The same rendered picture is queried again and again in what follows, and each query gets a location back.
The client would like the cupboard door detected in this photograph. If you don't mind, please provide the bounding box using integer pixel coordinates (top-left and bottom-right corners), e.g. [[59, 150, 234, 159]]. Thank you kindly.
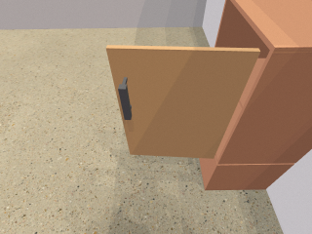
[[105, 45, 260, 159]]

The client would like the handle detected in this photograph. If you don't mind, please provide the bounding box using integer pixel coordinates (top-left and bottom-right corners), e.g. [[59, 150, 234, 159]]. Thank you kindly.
[[118, 77, 132, 120]]

